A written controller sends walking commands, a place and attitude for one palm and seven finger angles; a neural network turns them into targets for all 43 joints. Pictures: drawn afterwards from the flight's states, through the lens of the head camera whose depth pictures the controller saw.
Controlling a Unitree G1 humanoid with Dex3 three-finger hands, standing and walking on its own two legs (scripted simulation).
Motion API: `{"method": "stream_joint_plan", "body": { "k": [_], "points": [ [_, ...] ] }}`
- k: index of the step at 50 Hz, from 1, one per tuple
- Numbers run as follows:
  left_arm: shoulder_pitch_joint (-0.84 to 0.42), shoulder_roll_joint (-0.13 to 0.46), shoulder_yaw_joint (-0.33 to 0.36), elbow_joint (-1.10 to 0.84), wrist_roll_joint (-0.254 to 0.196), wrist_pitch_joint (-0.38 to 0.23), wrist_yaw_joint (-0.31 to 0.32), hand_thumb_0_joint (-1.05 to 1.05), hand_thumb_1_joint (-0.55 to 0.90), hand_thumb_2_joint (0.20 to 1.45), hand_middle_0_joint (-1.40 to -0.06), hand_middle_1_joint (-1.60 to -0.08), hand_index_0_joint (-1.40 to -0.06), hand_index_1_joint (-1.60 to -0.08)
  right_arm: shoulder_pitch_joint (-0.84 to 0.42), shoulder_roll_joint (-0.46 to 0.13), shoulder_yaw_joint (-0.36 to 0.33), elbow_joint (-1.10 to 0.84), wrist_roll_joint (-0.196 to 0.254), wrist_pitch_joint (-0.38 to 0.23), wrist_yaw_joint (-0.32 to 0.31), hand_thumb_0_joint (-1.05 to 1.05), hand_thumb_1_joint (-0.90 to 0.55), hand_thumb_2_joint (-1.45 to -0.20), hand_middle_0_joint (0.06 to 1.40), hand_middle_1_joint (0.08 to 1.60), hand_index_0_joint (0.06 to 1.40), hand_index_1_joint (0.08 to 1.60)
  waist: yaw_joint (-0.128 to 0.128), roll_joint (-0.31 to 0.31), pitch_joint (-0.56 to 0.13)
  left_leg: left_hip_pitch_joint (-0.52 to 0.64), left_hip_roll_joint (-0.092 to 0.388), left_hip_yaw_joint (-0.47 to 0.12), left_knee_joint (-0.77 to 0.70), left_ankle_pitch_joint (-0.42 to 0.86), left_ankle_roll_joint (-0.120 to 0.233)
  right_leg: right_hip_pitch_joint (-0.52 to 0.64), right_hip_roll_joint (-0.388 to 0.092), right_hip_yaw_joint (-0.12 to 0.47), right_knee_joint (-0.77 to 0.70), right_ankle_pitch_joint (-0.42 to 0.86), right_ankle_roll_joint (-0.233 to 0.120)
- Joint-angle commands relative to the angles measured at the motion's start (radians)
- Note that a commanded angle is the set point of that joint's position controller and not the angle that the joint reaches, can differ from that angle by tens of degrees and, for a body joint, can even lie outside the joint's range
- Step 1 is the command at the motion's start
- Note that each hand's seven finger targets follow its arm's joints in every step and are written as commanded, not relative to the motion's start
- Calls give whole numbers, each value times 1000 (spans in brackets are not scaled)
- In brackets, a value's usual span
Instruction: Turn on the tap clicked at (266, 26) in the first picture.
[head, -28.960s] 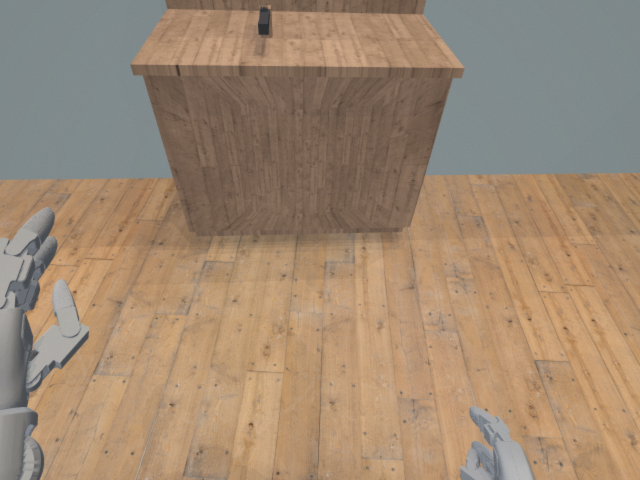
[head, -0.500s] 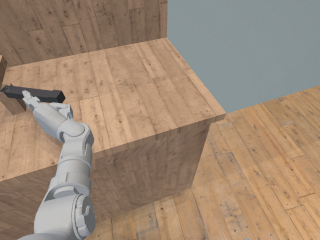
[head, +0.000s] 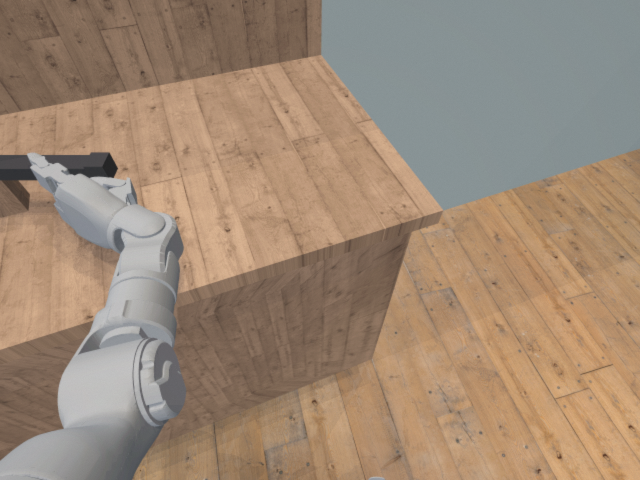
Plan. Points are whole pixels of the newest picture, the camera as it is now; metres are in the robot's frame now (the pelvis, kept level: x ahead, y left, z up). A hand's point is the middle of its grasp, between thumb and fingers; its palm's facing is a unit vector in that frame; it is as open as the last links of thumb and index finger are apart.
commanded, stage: push the lever round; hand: left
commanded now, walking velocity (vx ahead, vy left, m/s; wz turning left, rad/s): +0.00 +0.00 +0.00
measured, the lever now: (101, 167) +0.49 +0.28 +0.12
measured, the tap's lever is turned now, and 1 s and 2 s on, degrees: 69 80 80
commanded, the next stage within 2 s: lift the hand up off the lever in 0.18 s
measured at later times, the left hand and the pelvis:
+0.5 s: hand (131, 171) +0.49 +0.24 +0.12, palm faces +0.84 -0.53 -0.11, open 7.9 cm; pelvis +0.00 +0.00 +0.00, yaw -1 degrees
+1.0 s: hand (117, 168) +0.47 +0.25 +0.14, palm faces +0.84 -0.54 -0.08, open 7.8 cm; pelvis +0.01 +0.01 +0.01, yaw +0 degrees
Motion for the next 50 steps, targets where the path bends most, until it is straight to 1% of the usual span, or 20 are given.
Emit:
{"method": "stream_joint_plan", "body": {
  "k": [1, 2, 7, 11, 12, 15, 17, 19, 22, 29, 30, 32, 33, 36, 37, 38, 41, 45, 47, 50],
  "points": [
    [-497, 204, -39, -170, 41, -67, -2, 0, 900, 900, -150, -150, -150, -150, 55, -137, -43, -77, -6, -28, 0, 0, -900, -900, 200, 300, 200, 300, -25, -12, -361, 43, -24, 45, -66, 190, 57, 250, -11, 45, -94, 177, 37],
    [-497, 221, -23, -156, 44, -67, -1, 0, 900, 900, -150, -150, -150, -150, 59, -141, -42, -71, -8, -27, 1, 0, -900, -900, 200, 300, 200, 300, -20, 10, -359, 43, -26, 42, -66, 193, 56, 244, -10, 45, -90, 178, 35],
    [-541, 289, 13, -134, 48, -74, -1, 0, 900, 900, -150, -150, -150, -150, 82, -149, -44, -71, -8, -24, 2, 0, -900, -900, 200, 300, 200, 300, -29, -8, -368, 9, -24, 46, -62, 167, 63, 257, -13, 54, -97, 168, 40],
    [-561, 294, 4, -102, 52, -76, -4, 0, 900, 900, -150, -150, -150, -150, 101, -150, -40, -73, -7, -26, 7, 0, -900, -900, 200, 300, 200, 300, -41, 3, -362, -7, -23, 52, -62, 153, 66, 248, -13, 59, -105, 159, 44],
    [-553, 335, 39, -98, 58, -80, -1, 0, 900, 900, -150, -150, -150, -150, 111, -154, -42, -69, -9, -24, 6, 0, -900, -900, 200, 300, 200, 300, -29, 13, -371, -1, -22, 44, -65, 161, 64, 253, -10, 54, -98, 160, 39],
    [-547, 307, 13, -63, 53, -77, -6, 0, 900, 900, -150, -150, -150, -150, 115, -153, -39, -73, -7, -28, 12, 0, -900, -900, 200, 300, 200, 300, -45, 4, -346, -16, -20, 52, -61, 151, 67, 236, -8, 55, -106, 154, 44],
    [-543, 354, 51, -82, 53, -84, -4, 0, 900, 900, -150, -150, -150, -150, 123, -158, -42, -73, -7, -29, 12, 0, -900, -900, 200, 300, 200, 300, -28, 5, -371, -12, -21, 50, -67, 156, 67, 267, -8, 58, -107, 165, 42],
    [-539, 353, 50, -130, 44, -93, -6, 0, 900, 900, -150, -150, -150, -150, 130, -155, -43, -82, -4, -30, 15, 0, -900, -900, 200, 300, 200, 300, -21, 29, -419, 21, -20, 58, -68, 202, 66, 296, -6, 57, -105, 215, 41],
    [-513, 306, 23, -137, 40, -90, -15, 0, 900, 900, -150, -150, -150, -150, 131, -152, -44, -76, -4, -29, 19, 0, -900, -900, 200, 300, 200, 300, -21, 41, -397, 50, -17, 56, -76, 234, 60, 288, 1, 43, -105, 235, 37],
    [-472, 300, 26, -233, 26, -85, -16, 0, 900, 900, -150, -150, -150, -150, 114, -153, -47, -83, 1, -36, 19, 0, -900, -900, 200, 300, 200, 300, -6, 32, -391, 90, -11, 56, -96, 279, 55, 327, 3, 35, -113, 265, 34],
    [-455, 266, 2, -241, 23, -79, -19, 0, 900, 900, -150, -150, -150, -150, 105, -151, -47, -86, 1, -39, 21, 0, -900, -900, 200, 300, 200, 300, -6, 33, -377, 95, -12, 61, -97, 284, 55, 325, 5, 34, -116, 271, 34],
    [-443, 259, -3, -253, 24, -67, -24, 0, 900, 900, -150, -150, -150, -150, 95, -154, -49, -83, 2, -38, 19, 0, -900, -900, 200, 300, 200, 300, -4, 51, -361, 108, -12, 58, -103, 294, 51, 322, 4, 31, -117, 269, 30],
    [-429, 261, -1, -249, 21, -60, -25, 0, 900, 900, -150, -150, -150, -150, 95, -152, -48, -84, 4, -39, 18, 0, -900, -900, 200, 300, 200, 300, -2, 30, -354, 108, -9, 58, -110, 295, 51, 327, 3, 27, -119, 268, 31],
    [-442, 212, -43, -267, 12, -41, -33, 0, 900, 900, -150, -150, -150, -150, 73, -149, -48, -85, 7, -43, 15, 0, -900, -900, 200, 300, 200, 300, -10, 21, -327, 115, -11, 60, -120, 278, 49, 322, 3, 27, -134, 246, 31],
    [-450, 229, -30, -282, 10, -40, -33, 0, 900, 900, -150, -150, -150, -150, 68, -151, -48, -84, 8, -43, 11, 0, -900, -900, 200, 300, 200, 300, -3, 40, -320, 124, -10, 52, -127, 277, 45, 319, 3, 25, -135, 232, 27],
    [-445, 200, -52, -273, 9, -34, -35, 0, 900, 900, -150, -150, -150, -150, 66, -146, -46, -82, 9, -45, 11, 0, -900, -900, 200, 300, 200, 300, -6, 31, -312, 131, -9, 54, -130, 290, 44, 315, 2, 22, -135, 243, 28],
    [-458, 179, -66, -290, 8, -23, -31, 0, 900, 900, -150, -150, -150, -150, 53, -144, -45, -81, 8, -50, 9, 0, -900, -900, 200, 300, 200, 300, -8, 13, -313, 139, -10, 53, -126, 306, 41, 315, 2, 20, -134, 254, 28],
    [-493, 144, -97, -324, 13, -11, -24, 0, 900, 900, -150, -150, -150, -150, 36, -139, -44, -78, 7, -53, 8, 0, -900, -900, 200, 300, 200, 300, -4, 34, -329, 170, -8, 47, -126, 346, 24, 305, 2, 13, -125, 264, 25],
    [-489, 189, -58, -335, 18, -1, -16, 0, 900, 900, -150, -150, -150, -150, 31, -142, -45, -75, 4, -49, 4, 0, -900, -900, 200, 300, 200, 300, 13, 47, -348, 170, -10, 44, -128, 353, 19, 325, 1, 14, -121, 268, 21],
    [-505, 137, -97, -330, 17, 17, -12, 0, 900, 900, -150, -150, -150, -150, 16, -133, -42, -77, 5, -52, 3, 0, -900, -900, 200, 300, 200, 300, 3, 28, -340, 171, -10, 49, -127, 352, 18, 316, -1, 12, -124, 267, 24]
  ]
}}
